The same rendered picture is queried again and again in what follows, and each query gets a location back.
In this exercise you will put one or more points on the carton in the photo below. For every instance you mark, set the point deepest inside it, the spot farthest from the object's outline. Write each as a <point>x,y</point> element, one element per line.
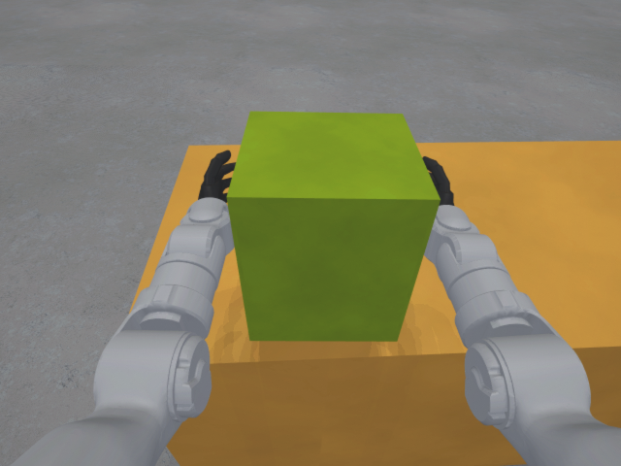
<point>331,214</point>

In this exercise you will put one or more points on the left robot hand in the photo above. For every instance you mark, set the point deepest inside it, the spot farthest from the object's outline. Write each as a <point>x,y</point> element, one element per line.
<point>213,184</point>

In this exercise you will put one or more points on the pedestal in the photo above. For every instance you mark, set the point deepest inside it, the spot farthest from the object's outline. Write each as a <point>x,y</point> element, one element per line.
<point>553,212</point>

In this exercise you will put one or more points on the robot right upper arm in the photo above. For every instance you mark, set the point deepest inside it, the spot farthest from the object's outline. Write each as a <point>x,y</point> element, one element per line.
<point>533,389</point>

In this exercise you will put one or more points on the robot left upper arm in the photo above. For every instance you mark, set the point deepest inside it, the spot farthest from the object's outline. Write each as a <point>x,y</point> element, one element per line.
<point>148,383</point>

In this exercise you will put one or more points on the right robot hand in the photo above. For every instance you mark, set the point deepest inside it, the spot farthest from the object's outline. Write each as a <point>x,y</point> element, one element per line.
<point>440,181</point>

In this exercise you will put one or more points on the left robot forearm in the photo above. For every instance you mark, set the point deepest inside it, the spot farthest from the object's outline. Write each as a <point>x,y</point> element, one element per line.
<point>180,294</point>

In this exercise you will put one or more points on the right robot forearm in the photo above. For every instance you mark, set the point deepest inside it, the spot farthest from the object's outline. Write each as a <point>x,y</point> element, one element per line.
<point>484,297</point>

